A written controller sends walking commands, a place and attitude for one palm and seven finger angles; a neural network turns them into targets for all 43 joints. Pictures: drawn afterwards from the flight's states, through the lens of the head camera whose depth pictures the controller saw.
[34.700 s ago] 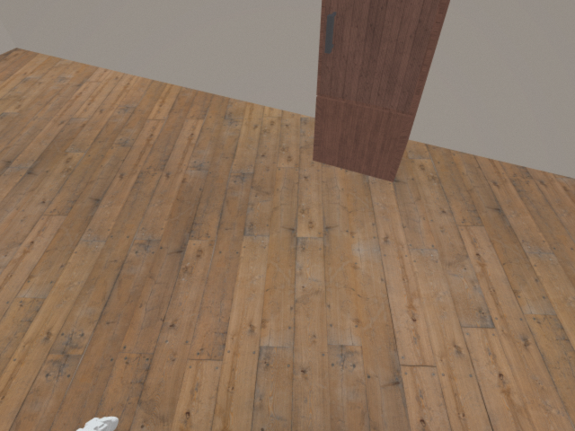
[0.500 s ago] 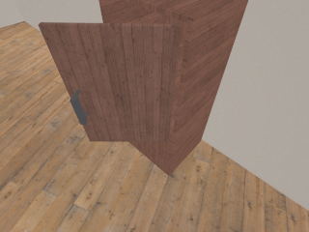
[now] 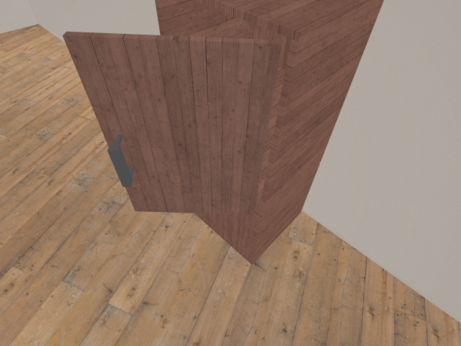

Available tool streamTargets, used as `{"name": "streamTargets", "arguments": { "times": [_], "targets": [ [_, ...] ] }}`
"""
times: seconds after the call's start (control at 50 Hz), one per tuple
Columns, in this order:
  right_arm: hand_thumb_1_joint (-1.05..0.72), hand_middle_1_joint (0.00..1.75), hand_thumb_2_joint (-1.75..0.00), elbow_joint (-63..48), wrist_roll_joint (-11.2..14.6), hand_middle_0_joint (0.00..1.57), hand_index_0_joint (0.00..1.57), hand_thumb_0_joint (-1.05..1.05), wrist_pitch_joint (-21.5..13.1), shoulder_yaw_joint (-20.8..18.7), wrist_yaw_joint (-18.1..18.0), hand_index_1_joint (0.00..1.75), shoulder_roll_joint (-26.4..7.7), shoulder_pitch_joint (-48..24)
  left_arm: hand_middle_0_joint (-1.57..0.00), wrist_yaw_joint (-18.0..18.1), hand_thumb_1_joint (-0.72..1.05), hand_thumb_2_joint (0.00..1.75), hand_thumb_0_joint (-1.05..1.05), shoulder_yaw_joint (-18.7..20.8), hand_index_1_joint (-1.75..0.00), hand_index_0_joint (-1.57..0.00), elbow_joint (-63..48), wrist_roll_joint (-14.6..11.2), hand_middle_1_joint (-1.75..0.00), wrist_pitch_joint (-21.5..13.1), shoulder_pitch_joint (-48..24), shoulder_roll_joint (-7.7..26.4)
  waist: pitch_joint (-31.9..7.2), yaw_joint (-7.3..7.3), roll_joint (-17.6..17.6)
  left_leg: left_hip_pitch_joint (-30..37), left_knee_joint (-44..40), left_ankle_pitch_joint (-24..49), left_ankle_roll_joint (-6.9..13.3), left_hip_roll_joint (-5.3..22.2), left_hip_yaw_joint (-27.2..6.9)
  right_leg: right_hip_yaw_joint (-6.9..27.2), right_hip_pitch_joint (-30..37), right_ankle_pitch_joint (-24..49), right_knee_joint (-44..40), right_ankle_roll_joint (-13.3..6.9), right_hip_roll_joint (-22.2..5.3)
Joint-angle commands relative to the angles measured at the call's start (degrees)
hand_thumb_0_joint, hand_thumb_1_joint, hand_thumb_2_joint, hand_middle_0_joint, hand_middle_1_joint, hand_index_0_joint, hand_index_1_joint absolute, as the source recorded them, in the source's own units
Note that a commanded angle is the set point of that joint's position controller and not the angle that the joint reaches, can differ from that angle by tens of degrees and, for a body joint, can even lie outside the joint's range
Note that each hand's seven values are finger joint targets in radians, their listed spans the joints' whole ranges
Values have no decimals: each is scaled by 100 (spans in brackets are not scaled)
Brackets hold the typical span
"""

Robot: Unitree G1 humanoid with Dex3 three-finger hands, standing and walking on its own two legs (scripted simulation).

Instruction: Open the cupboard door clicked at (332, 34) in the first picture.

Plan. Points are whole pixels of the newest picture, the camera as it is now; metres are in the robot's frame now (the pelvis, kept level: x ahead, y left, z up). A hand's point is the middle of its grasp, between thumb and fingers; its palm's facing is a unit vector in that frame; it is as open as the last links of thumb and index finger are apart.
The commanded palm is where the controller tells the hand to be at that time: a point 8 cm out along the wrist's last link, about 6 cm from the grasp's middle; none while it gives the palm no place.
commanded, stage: look again from close up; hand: left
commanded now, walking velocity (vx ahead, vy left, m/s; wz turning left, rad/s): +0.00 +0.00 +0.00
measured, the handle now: (123, 161) +0.55 +0.32 -0.06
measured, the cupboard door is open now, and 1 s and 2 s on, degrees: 42 42 42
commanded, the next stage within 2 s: shuffle to correct the standing spot in 0.04 s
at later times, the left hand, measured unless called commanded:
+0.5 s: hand out of the picture +0.01 +0.24 -0.19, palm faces +0.05 -0.97 -0.25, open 7.4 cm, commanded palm none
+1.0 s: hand out of the picture +0.05 +0.23 -0.17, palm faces +0.00 -0.98 -0.21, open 7.2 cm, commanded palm none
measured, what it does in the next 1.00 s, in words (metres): steps on the spot: right foot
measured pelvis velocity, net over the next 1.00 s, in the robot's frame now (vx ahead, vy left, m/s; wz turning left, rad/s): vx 0.00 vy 0.06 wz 0.00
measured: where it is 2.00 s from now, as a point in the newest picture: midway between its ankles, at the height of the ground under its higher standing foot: outside the picture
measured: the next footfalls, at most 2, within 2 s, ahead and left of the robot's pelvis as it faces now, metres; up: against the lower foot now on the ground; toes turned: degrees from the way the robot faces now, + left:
right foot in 0.90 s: +0.04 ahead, -0.03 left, +0.00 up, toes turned +2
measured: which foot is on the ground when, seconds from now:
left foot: down 0.00-1.00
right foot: down 0.00-0.52, up 0.54-0.88, down 0.90-1.00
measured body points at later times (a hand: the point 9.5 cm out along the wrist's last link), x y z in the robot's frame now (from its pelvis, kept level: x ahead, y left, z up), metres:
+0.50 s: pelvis +0.01 +0.04 -0.01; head +0.02 +0.05 +0.44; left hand +0.01 +0.29 -0.17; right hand +0.06 -0.21 -0.15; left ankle +0.00 +0.11 -0.74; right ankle -0.06 -0.10 -0.74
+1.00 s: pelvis +0.00 +0.06 +0.00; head +0.01 +0.06 +0.45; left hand +0.05 +0.28 -0.16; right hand -0.03 -0.16 -0.16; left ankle +0.00 +0.11 -0.74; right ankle -0.02 -0.05 -0.74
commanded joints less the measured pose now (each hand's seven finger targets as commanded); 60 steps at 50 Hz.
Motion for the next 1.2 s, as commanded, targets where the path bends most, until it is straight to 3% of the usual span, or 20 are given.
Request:
{"name": "streamTargets", "arguments": {
  "times": [0.0, 0.18, 0.36, 0.42, 0.46, 0.48, 0.5, 0.54, 0.58, 0.7, 0.78, 0.84, 0.88, 0.94, 0.96, 0.98, 1.02, 1.06, 1.1, 1.18],
  "targets": [
    [-90, 30, -90, -191, 22, 20, 20, 0, -117, -131, -73, 30, -779, 116, -20, 37, 90, 90, 0, 132, -30, -20, -216, -18, -30, -81, 207, 748, 3, -18, 9, 375, -342, 1347, 180, 591, -554, 526, -434, 1785, -438, -45, -675],
    [-90, 30, -90, -270, 22, 20, 20, 0, -109, -166, -58, 30, -828, -2, -20, 46, 90, 90, 0, 208, -30, -20, -257, 5, -30, -75, 172, 895, -52, 46, 7, 297, -221, 1507, 181, 527, -502, 642, -247, 2259, -350, -99, -829],
    [-90, 30, -90, -808, -27, 20, 20, 0, 95, -245, -29, 30, -644, 23, -20, 136, 90, 90, 0, 445, -30, -20, -508, 27, -30, 94, 497, 1135, 49, 204, -632, -789, 734, 543, -55, 156, -79, 1383, 140, 3152, -59, -631, -1769],
    [-90, 30, -90, -940, -18, 20, 20, 0, 108, -284, -12, 30, -620, 130, -20, 155, 90, 90, 0, 517, -30, -20, -671, 45, -30, 145, 377, 1191, 121, 127, -607, -559, 483, 540, -42, 145, -69, 1243, -204, 3145, 228, -634, -1795],
    [-90, 30, -90, -905, -51, 20, 20, 0, 104, -338, -7, 30, -821, 533, -20, 129, 90, 90, 0, 496, -30, -20, -837, 32, -30, 196, 109, 1014, 23, -87, 58, 359, 42, 1811, 245, 563, -610, 494, -1058, 1946, 932, -255, -1090],
    [-90, 30, -90, -872, -81, 20, 20, 0, 106, -390, -26, 30, -1056, 784, -20, 127, 90, 90, 0, 443, -30, -20, -939, 33, -30, 233, -42, 758, 19, -185, 925, 788, -329, 2519, 733, 1182, -1412, -122, -1715, 208, 1807, 2, -532],
    [-90, 30, -90, -878, -45, 20, 20, 0, 121, -393, -33, 30, -1053, 921, -20, 139, 90, 90, 0, 399, -30, -20, -1024, 36, -30, 270, -228, 623, -84, -214, 1237, 737, -821, 2809, 1173, 1555, -1853, -166, -2026, -1626, 2958, 94, -255],
    [-90, 30, -90, -1060, -51, 20, 20, 0, 130, -336, -56, 30, -913, 595, -20, 129, 90, 90, 0, 422, -30, -20, -998, 35, -30, 297, -268, 565, -76, -107, 706, 331, -906, 1997, 1486, 1586, -1783, 63, -2165, -1529, 3910, 8, -504],
    [-90, 30, -90, -1170, -68, 20, 20, 0, 104, -299, -41, 30, -749, 294, -20, 78, 90, 90, 0, 390, -30, -20, -902, 61, -30, 314, -116, 419, -93, 61, 329, -18, -1004, 1661, 1368, 1337, -1482, -60, -1956, -1114, 3839, 43, -546],
    [-90, 30, -90, -775, -70, 20, 20, 0, -75, -276, -112, 30, -672, 828, -20, 0, 90, 90, 0, 250, -30, -20, -820, 79, -30, 242, -174, 206, -257, -135, 221, 561, -1280, 1092, 1250, 1332, -1605, -86, -1639, -872, 2170, 120, -431],
    [-90, 30, -90, -450, -77, 20, 20, 0, -82, -252, -125, 30, -518, 934, -20, 5, 90, 90, 0, 192, -30, -20, -685, 54, -30, 189, -243, 93, 2, -155, 182, 417, -1237, 861, 1071, 1313, -1630, -22, -1294, -726, 1172, 69, -354],
    [-90, 30, -90, -299, -13, 20, 20, 0, -120, -194, -138, 30, -416, 843, -20, 43, 90, 90, 0, 191, -30, -20, -478, 7, -30, 123, 44, 106, -18, 29, 119, 59, -878, 999, 683, 1040, -1316, 142, -427, 341, -170, 48, -423],
    [-90, 30, -90, -208, 14, 20, 20, 0, -154, -136, -106, 30, -215, 843, -20, 80, 90, 90, 0, 184, -30, -20, -372, -18, -30, 62, 83, 243, 196, 4, 98, -380, -904, 640, 314, 670, -1087, 565, -74, 904, -398, -143, -759],
    [-90, 30, -90, -32, 3, 20, 20, 0, -140, -120, -100, 30, -237, 928, -20, 58, 90, 90, 0, 154, -30, -20, -293, -36, -30, 30, 70, 207, 324, -47, -137, -71, -951, 353, 263, 570, -878, 511, -432, 757, -353, -162, -705],
    [-90, 30, -90, -394, 31, 20, 20, 0, -134, -74, -55, 30, -578, 615, -20, 277, 90, 90, 0, 80, -30, -20, -174, 41, -30, -60, 287, 225, 693, 16, 211, -324, -116, 1755, 126, 686, -717, 376, -851, 1501, -141, -36, -729],
    [-90, 30, -90, -502, -4, 20, 20, 0, -168, -11, -53, 30, -419, 667, -20, 275, 90, 90, 0, 93, -30, -20, -244, 26, -30, -142, 431, 330, 501, -11, 538, -270, 59, 2680, -4, 526, -783, 448, -564, 2480, -94, -106, -855],
    [-90, 30, -90, -378, -31, 20, 20, 0, -237, -4, -105, 30, -293, 1186, -20, 220, 90, 90, 0, 40, -30, -20, -261, -92, -30, -196, 526, 230, -859, -48, 611, 327, 121, 3112, 114, 601, -924, 388, 172, 2394, 353, -282, -805],
    [-90, 30, -90, -457, 9, 20, 20, 0, -170, -25, -123, 30, -333, 1011, -20, 182, 90, 90, 0, 32, -30, -20, -294, -108, -30, -144, 379, 193, -577, -60, 194, 159, -38, 2101, 236, 589, -957, 381, -18, 1671, 132, -269, -753],
    [-90, 30, -90, -483, -4, 20, 20, 0, -113, -31, -88, 30, -298, 922, -20, 154, 90, 90, 0, -8, -30, -20, -293, -82, -30, -110, 304, 109, 239, -99, -162, -238, -275, 1046, 261, 521, -939, 447, -480, 1250, -111, -273, -751],
    [-90, 30, -90, -490, -19, 20, 20, 0, -55, -63, -20, 30, -273, 848, -20, 118, 90, 90, 0, -19, -30, -20, -316, -45, -30, -109, 411, 133, 583, -112, -44, -373, -604, -34, 258, 412, -951, 589, -884, 307, -407, -293, -701]
  ]
}}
